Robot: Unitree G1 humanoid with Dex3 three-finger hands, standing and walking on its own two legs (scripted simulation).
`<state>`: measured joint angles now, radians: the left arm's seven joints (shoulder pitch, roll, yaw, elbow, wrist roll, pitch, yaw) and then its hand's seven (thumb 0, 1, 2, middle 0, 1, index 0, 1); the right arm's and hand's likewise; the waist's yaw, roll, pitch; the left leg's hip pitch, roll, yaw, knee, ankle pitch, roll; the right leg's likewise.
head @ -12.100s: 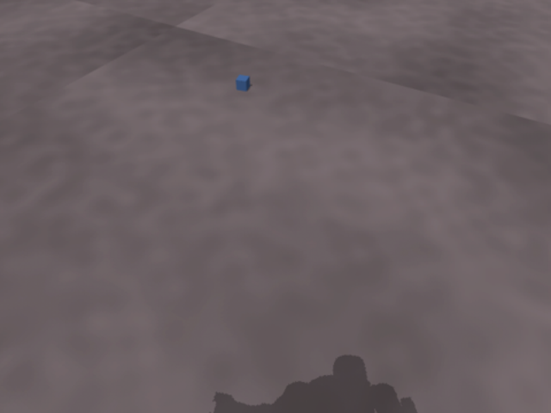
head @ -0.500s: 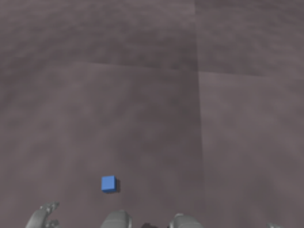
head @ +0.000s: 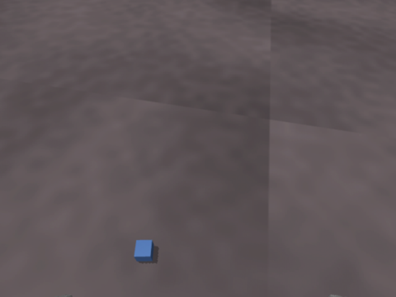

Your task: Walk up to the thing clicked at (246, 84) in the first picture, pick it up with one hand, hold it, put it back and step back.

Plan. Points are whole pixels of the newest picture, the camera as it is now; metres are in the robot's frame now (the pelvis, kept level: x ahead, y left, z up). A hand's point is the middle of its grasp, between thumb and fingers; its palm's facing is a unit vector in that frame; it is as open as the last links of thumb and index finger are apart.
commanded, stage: walk up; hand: left
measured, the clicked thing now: (144, 250) +0.42 +0.26 -0.73
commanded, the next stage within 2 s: stand in 0.94 s
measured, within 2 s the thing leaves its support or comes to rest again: neither
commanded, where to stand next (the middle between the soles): +0.04 +0.00 m, yaw +1 degrees
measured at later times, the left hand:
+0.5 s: hand out of the picture +0.09 +0.27 -0.14, palm faces +0.03 -0.95 -0.32, open 7.4 cm
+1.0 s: hand out of the picture +0.08 +0.26 -0.14, palm faces +0.06 -0.94 -0.34, open 7.4 cm
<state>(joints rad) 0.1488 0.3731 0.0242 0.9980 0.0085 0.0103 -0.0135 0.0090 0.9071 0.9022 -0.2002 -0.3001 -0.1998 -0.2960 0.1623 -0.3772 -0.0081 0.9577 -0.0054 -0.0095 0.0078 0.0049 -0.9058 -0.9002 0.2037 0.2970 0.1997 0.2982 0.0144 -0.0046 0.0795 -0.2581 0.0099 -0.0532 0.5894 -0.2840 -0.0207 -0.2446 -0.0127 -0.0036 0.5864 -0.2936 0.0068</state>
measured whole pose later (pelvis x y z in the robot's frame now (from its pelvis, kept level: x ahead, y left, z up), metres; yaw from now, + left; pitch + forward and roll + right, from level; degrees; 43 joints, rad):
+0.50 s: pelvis +0.00 +0.01 +0.02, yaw +1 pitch -2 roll -1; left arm 0.07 0.36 0.02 1.12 0.00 -0.01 -0.01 0.01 0.91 0.90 -0.20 -0.30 -0.20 -0.30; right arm 0.13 -0.34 0.00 1.12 -0.01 0.00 0.02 0.00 -0.91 -0.90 0.20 0.30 0.20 0.30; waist 0.01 -0.01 0.06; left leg -0.18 0.00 -0.07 0.39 -0.17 -0.01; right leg -0.14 -0.03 -0.03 0.35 -0.17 0.03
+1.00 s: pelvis +0.01 +0.00 +0.02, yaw +3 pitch -2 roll +0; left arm 0.08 0.35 0.02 1.15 0.01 -0.01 -0.01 0.01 0.91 0.90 -0.20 -0.30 -0.20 -0.30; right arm 0.08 -0.35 0.00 1.12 -0.01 0.00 0.02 0.00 -0.91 -0.90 0.20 0.30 0.20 0.30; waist 0.02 0.01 0.05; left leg -0.16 0.00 -0.09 0.37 -0.17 -0.02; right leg -0.12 -0.03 -0.05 0.34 -0.18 0.02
